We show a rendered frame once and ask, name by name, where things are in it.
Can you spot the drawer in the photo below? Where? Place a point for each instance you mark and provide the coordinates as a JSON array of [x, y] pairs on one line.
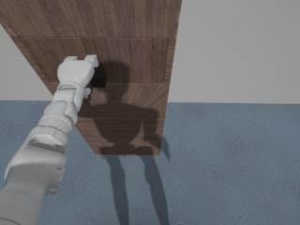
[[125, 59]]

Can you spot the robot left hand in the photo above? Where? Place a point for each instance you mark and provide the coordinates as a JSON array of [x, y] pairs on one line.
[[78, 71]]

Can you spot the handle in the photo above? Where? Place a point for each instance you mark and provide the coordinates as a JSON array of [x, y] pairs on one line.
[[100, 77]]

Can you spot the left robot forearm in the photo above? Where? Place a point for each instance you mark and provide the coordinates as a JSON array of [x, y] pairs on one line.
[[55, 125]]

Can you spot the cabinet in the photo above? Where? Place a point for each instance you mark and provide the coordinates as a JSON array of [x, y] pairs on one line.
[[120, 118]]

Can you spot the robot left upper arm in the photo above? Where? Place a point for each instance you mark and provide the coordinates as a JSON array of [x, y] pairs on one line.
[[36, 173]]

